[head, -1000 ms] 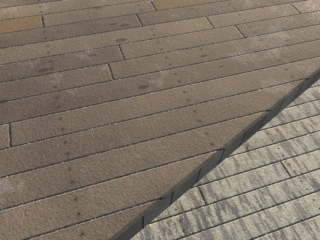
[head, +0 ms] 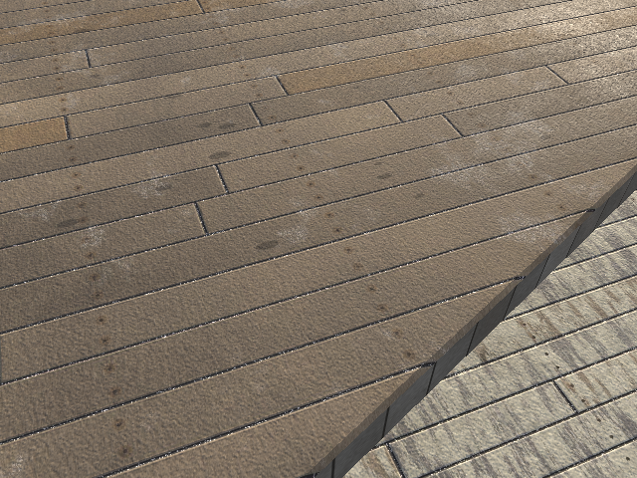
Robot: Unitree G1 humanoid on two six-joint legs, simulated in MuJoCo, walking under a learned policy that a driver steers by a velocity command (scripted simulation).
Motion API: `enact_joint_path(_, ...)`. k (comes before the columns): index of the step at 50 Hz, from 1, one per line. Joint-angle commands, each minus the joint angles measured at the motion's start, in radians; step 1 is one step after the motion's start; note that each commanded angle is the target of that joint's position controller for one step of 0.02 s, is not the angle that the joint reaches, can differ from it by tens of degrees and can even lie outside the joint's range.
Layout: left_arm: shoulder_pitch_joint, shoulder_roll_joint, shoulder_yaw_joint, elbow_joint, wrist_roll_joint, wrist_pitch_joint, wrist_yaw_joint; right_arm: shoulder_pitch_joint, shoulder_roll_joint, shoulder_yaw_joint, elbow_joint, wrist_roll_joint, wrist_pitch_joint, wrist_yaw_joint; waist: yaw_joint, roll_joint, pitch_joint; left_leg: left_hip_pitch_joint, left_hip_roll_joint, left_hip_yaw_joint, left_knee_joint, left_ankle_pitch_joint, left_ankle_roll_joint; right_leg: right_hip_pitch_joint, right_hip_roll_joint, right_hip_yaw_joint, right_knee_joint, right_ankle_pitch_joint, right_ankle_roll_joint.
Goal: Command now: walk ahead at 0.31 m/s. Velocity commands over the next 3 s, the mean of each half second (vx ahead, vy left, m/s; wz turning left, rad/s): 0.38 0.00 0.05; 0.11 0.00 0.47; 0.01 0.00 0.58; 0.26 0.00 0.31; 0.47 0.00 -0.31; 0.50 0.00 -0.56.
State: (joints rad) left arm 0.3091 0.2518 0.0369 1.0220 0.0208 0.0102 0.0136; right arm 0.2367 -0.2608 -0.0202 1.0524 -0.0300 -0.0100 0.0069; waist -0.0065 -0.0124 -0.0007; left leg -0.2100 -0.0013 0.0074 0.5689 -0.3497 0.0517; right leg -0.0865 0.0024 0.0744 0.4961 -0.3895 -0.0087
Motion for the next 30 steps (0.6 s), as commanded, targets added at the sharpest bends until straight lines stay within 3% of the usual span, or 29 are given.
enact_joint_path(1,-0.144,0.099,0.017,-0.090,-0.003,-0.034,-0.005,0.143,-0.119,-0.031,0.005,0.003,-0.045,-0.004,-0.087,0.048,0.155,0.138,0.072,-0.173,-0.211,-0.169,0.076,-0.325,-0.036,0.059,-0.013,-0.132,-0.094)
enact_joint_path(2,-0.175,0.056,0.010,-0.117,0.008,-0.049,-0.012,0.280,-0.200,-0.057,0.052,0.008,-0.048,-0.008,-0.117,0.253,0.138,0.289,0.220,-0.450,-0.343,-0.217,0.148,-0.486,0.058,-0.078,0.242,-0.088,-0.058)
enact_joint_path(3,-0.210,0.082,0.016,-0.142,0.023,-0.063,-0.018,0.366,-0.212,-0.063,0.081,0.004,-0.049,-0.007,-0.137,0.290,0.149,0.356,0.353,-0.649,-0.402,-0.110,0.212,-0.643,0.066,-0.075,0.449,-0.219,-0.065)
enact_joint_path(4,-0.226,0.086,0.020,-0.141,0.022,-0.072,-0.021,0.314,-0.174,-0.055,0.063,-0.003,-0.055,-0.009,-0.098,0.151,0.170,0.348,0.358,-0.598,-0.379,-0.018,0.220,-0.690,0.006,-0.023,0.551,-0.166,-0.080)
enact_joint_path(6,-0.203,0.061,0.016,-0.131,0.009,-0.086,-0.038,0.203,-0.116,-0.042,0.017,-0.010,-0.061,-0.014,-0.040,0.068,0.114,0.307,0.300,-0.434,-0.390,0.099,0.178,-0.640,-0.052,-0.033,0.561,-0.020,-0.085)
enact_joint_path(7,-0.208,0.051,0.013,-0.139,0.012,-0.087,-0.045,0.189,-0.111,-0.039,0.013,-0.008,-0.066,-0.015,-0.030,0.099,0.108,0.279,0.288,-0.379,-0.393,0.191,0.174,-0.610,-0.064,-0.046,0.524,0.013,-0.073)
enact_joint_path(10,-0.260,0.029,0.003,-0.164,0.015,-0.075,-0.055,0.216,-0.076,-0.026,0.030,0.002,-0.072,-0.021,-0.033,0.113,0.097,0.251,0.223,-0.216,-0.397,0.405,0.146,-0.545,-0.042,-0.115,0.369,0.072,-0.033)
enact_joint_path(12,-0.307,0.015,-0.007,-0.192,0.007,-0.071,-0.058,0.215,-0.088,-0.025,0.032,0.008,-0.073,-0.024,-0.032,0.137,0.093,0.197,0.199,-0.152,-0.396,0.459,0.124,-0.448,-0.023,-0.142,0.228,0.131,-0.028)
enact_joint_path(14,-0.302,0.027,-0.005,-0.199,-0.001,-0.066,-0.048,0.207,-0.108,-0.030,0.030,0.012,-0.073,-0.020,-0.019,0.160,0.078,0.135,0.200,-0.119,-0.376,0.534,0.104,-0.309,0.004,-0.165,0.136,0.195,-0.041)
enact_joint_path(16,-0.225,0.049,0.006,-0.177,-0.001,-0.065,-0.033,0.188,-0.113,-0.029,0.027,0.021,-0.074,-0.019,0.030,0.143,0.047,0.108,0.210,-0.096,-0.281,0.702,0.083,-0.163,0.028,-0.171,0.078,0.257,-0.066)
enact_joint_path(17,-0.128,0.068,0.018,-0.141,0.004,-0.069,-0.025,0.174,-0.107,-0.027,0.023,0.025,-0.073,-0.019,0.077,0.099,0.004,0.098,0.183,-0.063,-0.151,0.780,0.067,-0.049,0.044,-0.173,0.025,0.283,-0.082)
enact_joint_path(18,-0.014,0.097,0.033,-0.102,0.015,-0.081,-0.015,0.183,-0.085,-0.018,0.018,0.028,-0.072,-0.017,0.115,0.049,-0.056,0.028,0.136,-0.040,0.023,0.743,0.050,0.108,0.032,-0.157,-0.011,0.256,-0.095)
enact_joint_path(19,0.121,0.166,0.048,-0.088,0.038,-0.094,-0.004,0.191,-0.031,0.000,-0.014,0.029,-0.069,-0.015,0.155,-0.077,-0.142,-0.125,0.074,-0.010,0.295,0.421,0.020,0.274,-0.208,0.106,-0.087,0.199,-0.127)
enact_joint_path(20,0.156,0.261,0.064,-0.076,0.028,-0.080,-0.004,0.306,0.059,0.014,-0.017,0.050,-0.055,-0.024,0.100,-0.272,-0.222,-0.324,-0.079,0.046,0.628,-0.216,-0.008,0.344,-0.445,0.478,-0.225,0.296,-0.240)
enact_joint_path(21,0.079,0.209,0.061,-0.088,-0.012,-0.068,-0.010,0.289,-0.035,-0.012,0.006,0.018,-0.035,-0.031,0.072,-0.100,-0.143,-0.340,-0.013,-0.039,0.754,-0.175,0.006,0.198,-0.421,0.466,-0.235,0.203,-0.260)
enact_joint_path(22,-0.044,0.125,0.035,-0.121,-0.016,-0.073,-0.016,0.219,-0.029,-0.016,-0.012,0.007,-0.031,-0.022,0.038,-0.050,-0.013,-0.349,0.019,-0.038,0.783,-0.096,0.012,0.050,-0.372,0.326,-0.251,0.227,-0.244)
enact_joint_path(23,-0.111,0.072,0.018,-0.133,-0.011,-0.082,-0.019,0.188,-0.006,-0.014,-0.022,0.009,-0.032,-0.018,0.012,-0.029,0.041,-0.320,0.048,-0.040,0.749,-0.044,0.011,-0.055,-0.326,0.202,-0.276,0.356,-0.221)
enact_joint_path(24,-0.127,0.046,0.007,-0.133,-0.006,-0.091,-0.015,0.178,-0.013,-0.022,-0.027,0.008,-0.024,-0.016,-0.010,-0.042,0.052,-0.275,0.062,-0.039,0.715,-0.023,0.007,-0.106,-0.289,0.103,-0.275,0.505,-0.192)
enact_joint_path(25,-0.134,0.039,0.003,-0.130,-0.004,-0.098,-0.007,0.183,-0.018,-0.029,-0.032,0.002,-0.012,-0.014,-0.030,-0.054,0.044,-0.236,0.057,-0.024,0.708,-0.016,-0.003,-0.137,-0.266,0.020,-0.261,0.659,-0.182)
enact_joint_path(27,-0.085,0.044,-0.002,-0.118,0.001,-0.112,0.001,0.170,-0.012,-0.041,-0.050,0.007,0.005,-0.011,-0.041,-0.048,-0.006,-0.226,0.030,-0.010,0.712,0.008,-0.012,-0.112,-0.266,-0.058,-0.225,0.900,-0.192)
enact_joint_path(30,-0.053,0.063,0.002,-0.119,0.006,-0.104,0.018,0.129,0.014,-0.047,-0.085,0.001,0.030,-0.015,-0.039,-0.060,-0.028,-0.277,0.018,0.016,0.733,0.025,-0.029,-0.096,-0.281,-0.115,-0.221,0.858,-0.227)
